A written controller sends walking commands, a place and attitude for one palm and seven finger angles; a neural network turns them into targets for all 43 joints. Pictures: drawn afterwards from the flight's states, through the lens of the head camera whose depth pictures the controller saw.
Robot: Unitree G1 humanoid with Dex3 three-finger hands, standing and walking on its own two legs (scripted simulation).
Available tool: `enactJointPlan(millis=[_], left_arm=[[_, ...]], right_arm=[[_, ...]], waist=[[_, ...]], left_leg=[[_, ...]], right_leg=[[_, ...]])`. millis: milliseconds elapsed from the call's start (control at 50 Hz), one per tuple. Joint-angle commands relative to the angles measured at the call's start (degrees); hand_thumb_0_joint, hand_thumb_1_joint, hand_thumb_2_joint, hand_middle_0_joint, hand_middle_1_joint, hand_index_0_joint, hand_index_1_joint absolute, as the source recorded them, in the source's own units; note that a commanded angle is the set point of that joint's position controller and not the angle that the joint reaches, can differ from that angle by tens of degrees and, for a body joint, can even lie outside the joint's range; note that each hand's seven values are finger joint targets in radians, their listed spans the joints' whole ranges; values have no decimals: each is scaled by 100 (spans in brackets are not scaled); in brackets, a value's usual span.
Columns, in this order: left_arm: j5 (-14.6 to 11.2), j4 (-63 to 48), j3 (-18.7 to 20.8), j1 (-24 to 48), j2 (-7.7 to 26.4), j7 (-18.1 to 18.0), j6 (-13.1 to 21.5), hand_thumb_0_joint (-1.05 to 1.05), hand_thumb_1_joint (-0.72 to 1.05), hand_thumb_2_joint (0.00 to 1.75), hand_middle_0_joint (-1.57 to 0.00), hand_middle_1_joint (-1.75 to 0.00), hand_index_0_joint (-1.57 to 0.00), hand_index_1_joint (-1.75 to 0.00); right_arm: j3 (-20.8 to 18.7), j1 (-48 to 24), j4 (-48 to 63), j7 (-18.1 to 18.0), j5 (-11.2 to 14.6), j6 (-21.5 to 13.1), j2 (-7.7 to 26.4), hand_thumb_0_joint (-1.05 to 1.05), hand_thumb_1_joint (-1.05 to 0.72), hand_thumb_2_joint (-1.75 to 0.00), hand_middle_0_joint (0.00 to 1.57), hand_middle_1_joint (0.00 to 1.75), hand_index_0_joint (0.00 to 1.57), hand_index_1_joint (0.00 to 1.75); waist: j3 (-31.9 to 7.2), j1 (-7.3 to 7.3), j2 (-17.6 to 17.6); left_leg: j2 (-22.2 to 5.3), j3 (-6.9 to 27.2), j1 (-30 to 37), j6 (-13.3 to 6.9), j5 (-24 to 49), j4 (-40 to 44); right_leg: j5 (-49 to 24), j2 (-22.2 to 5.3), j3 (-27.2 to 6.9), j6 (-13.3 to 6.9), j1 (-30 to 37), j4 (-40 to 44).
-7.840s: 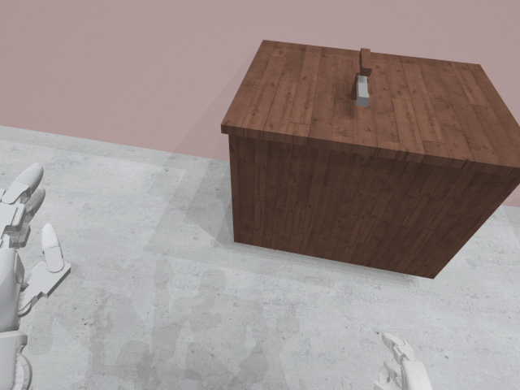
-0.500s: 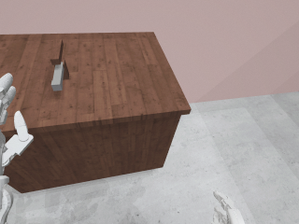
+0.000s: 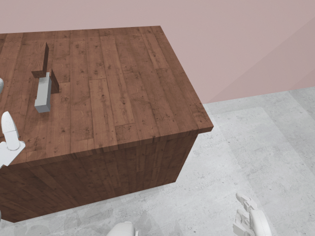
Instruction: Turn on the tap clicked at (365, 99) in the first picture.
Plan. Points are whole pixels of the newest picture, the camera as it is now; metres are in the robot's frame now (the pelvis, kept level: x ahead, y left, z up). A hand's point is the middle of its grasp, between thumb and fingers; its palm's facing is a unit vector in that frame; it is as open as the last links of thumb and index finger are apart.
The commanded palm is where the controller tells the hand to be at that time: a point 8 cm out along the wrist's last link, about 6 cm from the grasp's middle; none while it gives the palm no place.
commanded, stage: shuffle to correct the standing spot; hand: left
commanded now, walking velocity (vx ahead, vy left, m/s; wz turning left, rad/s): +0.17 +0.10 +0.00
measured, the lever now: (42, 105) +0.39 +0.36 +0.05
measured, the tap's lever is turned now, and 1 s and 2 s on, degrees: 0 0 0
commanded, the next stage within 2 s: come to a stop and stand still in 0.28 s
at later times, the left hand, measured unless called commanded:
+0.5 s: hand (30, 101) +0.30 +0.28 +0.19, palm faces +0.43 -0.83 -0.37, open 7.4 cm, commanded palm +0.24 +0.31 +0.21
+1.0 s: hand (17, 86) +0.32 +0.31 +0.20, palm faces +0.40 -0.81 -0.42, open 7.5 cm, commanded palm +0.25 +0.34 +0.21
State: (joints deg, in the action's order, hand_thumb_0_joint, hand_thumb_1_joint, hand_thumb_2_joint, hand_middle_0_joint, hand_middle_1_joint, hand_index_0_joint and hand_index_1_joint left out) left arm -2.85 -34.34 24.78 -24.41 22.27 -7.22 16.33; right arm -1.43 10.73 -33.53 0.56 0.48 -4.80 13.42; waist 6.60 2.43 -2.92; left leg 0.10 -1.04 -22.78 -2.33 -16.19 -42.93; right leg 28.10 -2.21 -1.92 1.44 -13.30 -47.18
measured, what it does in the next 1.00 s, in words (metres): walks ahead: right foot, then left foot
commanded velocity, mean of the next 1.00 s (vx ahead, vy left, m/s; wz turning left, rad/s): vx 0.01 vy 0.01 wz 0.00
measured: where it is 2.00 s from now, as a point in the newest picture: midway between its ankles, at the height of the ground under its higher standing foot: outside the picture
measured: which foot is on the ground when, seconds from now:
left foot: down 0.00-0.30, up 0.32-0.54, down 0.56-1.00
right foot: up 0.00-0.28, down 0.30-1.00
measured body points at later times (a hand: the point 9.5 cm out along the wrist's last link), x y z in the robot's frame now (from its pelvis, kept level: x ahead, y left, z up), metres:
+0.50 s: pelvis +0.08 +0.03 +0.03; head +0.10 +0.04 +0.48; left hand +0.27 +0.32 +0.21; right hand +0.22 -0.22 -0.06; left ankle +0.10 +0.17 -0.67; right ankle +0.08 -0.08 -0.71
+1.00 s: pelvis +0.09 +0.05 +0.03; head +0.12 +0.06 +0.48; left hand +0.29 +0.35 +0.22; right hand +0.28 -0.15 -0.05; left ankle +0.13 +0.19 -0.71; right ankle +0.09 -0.07 -0.71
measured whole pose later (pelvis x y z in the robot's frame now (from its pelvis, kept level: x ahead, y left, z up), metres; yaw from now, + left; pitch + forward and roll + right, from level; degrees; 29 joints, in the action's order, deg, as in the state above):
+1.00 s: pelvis +0.09 +0.05 +0.03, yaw +0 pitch -1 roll -1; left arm -2.4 -25.0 19.9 -19.2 24.1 -6.1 8.5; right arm 2.7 12.0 -31.5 -4.5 1.7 -4.7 10.2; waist 3.9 3.5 0.0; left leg -3.3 -0.1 -15.7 1.8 -11.4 -28.0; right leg 14.8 -0.6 3.2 0.4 -10.5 -26.4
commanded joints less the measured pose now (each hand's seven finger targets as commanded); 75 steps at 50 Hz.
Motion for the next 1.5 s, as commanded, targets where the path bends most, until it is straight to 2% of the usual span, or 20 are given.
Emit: enactJointPlan(millis=[0, 80, 140, 220, 240, 280, 300, 340, 380, 460, 500, 560, 620, 740, 920, 940, 960, 1080, 1240, 1480], left_arm=[[58, -577, 481, 970, 1057, -6, 215, 0, 90, 90, -20, -30, -20, -30], [72, -762, 298, 847, 845, 68, 97, 0, 90, 90, -20, -30, -20, -30], [32, -770, 403, 195, 827, 66, 57, 0, 90, 90, -20, -30, -20, -30], [21, -272, 642, -314, 952, -17, -39, 0, 90, 90, -20, -30, -20, -30], [18, -154, 777, -254, 1090, -40, -57, 0, 90, 90, -20, -30, -20, -30], [19, -7, 830, 73, 1206, -39, -62, 0, 90, 90, -20, -30, -20, -30], [-6, -64, 814, 380, 1168, -47, -34, 0, 90, 90, -20, -30, -20, -30], [20, -290, 490, 740, 969, -5, -15, 0, 90, 90, -20, -30, -20, -30], [73, -203, 315, 377, 807, -45, 23, 0, 90, 90, -20, -30, -20, -30], [84, -671, 214, 565, 778, -169, 76, 0, 90, 90, -20, -30, -20, -30], [63, -1018, 182, 668, 759, -221, 56, 0, 90, 90, -20, -30, -20, -30], [100, -1289, 305, 615, 879, -262, 65, 0, 90, 90, -20, -30, -20, -30], [102, -1014, 592, 623, 1077, -195, -66, 0, 90, 90, -20, -30, -20, -30], [-9, -591, 288, -331, 578, -61, -254, 0, 90, 90, -20, -30, -20, -30], [-35, -738, 121, 615, 759, -98, -492, 0, 90, 90, -20, -30, -20, -30], [50, -2052, 1669, 5664, 5084, -162, 358, 0, 90, 90, -20, -30, -20, -30], [130, 93, 1268, 3364, 2015, -50, 44, 0, 90, 90, -20, -30, -20, -30], [-69, 211, 116, 448, 1023, 104, 48, 0, 90, 90, -20, -30, -20, -30], [-230, -206, 997, 199, 1857, -18, 389, 0, 90, 90, -20, -30, -20, -30], [-149, -567, 152, 470, 1100, 49, 478, 0, 90, 90, -20, -30, -20, -30]], right_arm=[[-272, -279, 859, -69, -33, -394, 525, 0, -90, -90, 20, 30, 20, 30], [-242, -284, 755, -108, 36, -463, 480, 0, -90, -90, 20, 30, 20, 30], [-141, -392, 812, -93, 50, -498, 479, 0, -90, -90, 20, 30, 20, 30], [-26, -311, 849, -167, 40, -416, 445, 0, -90, -90, 20, 30, 20, 30], [-2, -400, 859, -211, 44, -389, 440, 0, -90, -90, 20, 30, 20, 30], [-101, -301, 874, -232, -4, -309, 413, 0, -90, -90, 20, 30, 20, 30], [-117, -347, 832, -213, -55, -300, 516, 0, -90, -90, 20, 30, 20, 30], [-192, -334, 751, -128, 46, -317, 596, 0, -90, -90, 20, 30, 20, 30], [-75, -335, 673, -163, 2, -270, 470, 0, -90, -90, 20, 30, 20, 30], [-3, -481, 617, -288, -72, -407, 227, 0, -90, -90, 20, 30, 20, 30], [-103, -435, 686, -367, -73, -529, 322, 0, -90, -90, 20, 30, 20, 30], [-220, -432, 868, -383, -31, -513, 507, 0, -90, -90, 20, 30, 20, 30], [-152, -401, 816, -297, -57, -505, 398, 0, -90, -90, 20, 30, 20, 30], [-150, -292, 935, -190, 69, -422, 419, 0, -90, -90, 20, 30, 20, 30], [-6, -509, 938, -405, 28, -293, 355, 0, -90, -90, 20, 30, 20, 30], [708, 133, 1360, -888, 395, -162, 590, 0, -90, -90, 20, 30, 20, 30], [118, -165, 1073, -712, 219, -450, 15, 0, -90, -90, 20, 30, 20, 30], [-33, -16, 988, -110, 11, -750, 647, 0, -90, -90, 20, 30, 20, 30], [-124, -393, 914, -151, 40, -774, 797, 0, -90, -90, 20, 30, 20, 30], [-173, -182, 769, -115, 61, -1002, 731, 0, -90, -90, 20, 30, 20, 30]], waist=[[-1420, -346, 1485], [-986, -270, 734], [-1150, -172, 1370], [-1350, -143, 774], [-1420, -149, 383], [-1378, -206, -1390], [-1034, -188, -1048], [-996, -246, -580], [-796, -234, -104], [-1206, -199, -365], [-1450, -194, 351], [-1508, -98, 1371], [-1113, -168, 1773], [-1512, -240, 608], [-1418, -206, 423], [-829, -407, 1381], [-838, -106, 817], [-1556, 30, 175], [-995, -47, 245], [-1288, -80, 785]], left_leg=[[-1747, 2748, 2051, -1238, 1642, 2299], [-1463, 1872, 1555, -1256, 2154, 2161], [-1052, 813, 809, -892, 1571, 2225], [-944, 700, -138, -495, 371, 1843], [-748, 483, -473, -360, -2, 1364], [107, -95, -1662, -18, -1276, -1234], [-27, 196, -1919, 128, -1312, -2168], [-248, 554, -1876, 158, -1013, -2593], [-529, 541, -1366, 159, -605, -2006], [26, -521, 783, 159, 254, 724], [81, -449, 1496, 217, 1199, 1669], [-1495, 1266, 1862, -448, 3413, 1964], [-1400, 965, 1199, -276, 3528, 2041], [-699, 185, 1022, 250, 2183, 1628], [-560, 105, 1195, 208, 1223, 1918], [-357, 178, 802, 81, 607, 2028], [-751, 283, 1238, 88, 564, 1818], [-201, -10, 1248, 146, 1126, 1303], [-243, 362, 1099, 176, 908, 1755], [-462, 682, 1272, 95, 765, 2143]], right_leg=[[329, 328, -53, -211, -2085, -2989], [-152, -65, 52, -203, -2137, -1999], [-694, 24, 502, -219, -925, -357], [-1374, 231, 888, -187, 851, 1574], [-1402, 64, 608, -256, 1363, 2014], [-33, -1861, -2578, -1196, 1553, 3226], [96, -2414, -3108, -1541, 1131, 3531], [-268, -2265, -2906, -1648, 825, 3342], [-1984, -1878, -1524, -1389, 323, 2964], [-2953, -1001, 150, -783, 7, 2306], [-3104, -635, 222, -490, 313, 1617], [-500, 44, 405, -121, -517, 359], [-620, 36, 430, -145, 41, 1172], [-3275, -31, 148, -277, 881, 2207], [-2828, -98, 76, -164, 681, 2563], [-1688, 74, 169, 124, 389, 2554], [-683, -102, 220, -204, -701, 2227], [-2622, -457, -178, -458, 210, 2489], [-1953, -351, 80, -301, -198, 2509], [-1918, -287, 320, -212, 203, 2325]])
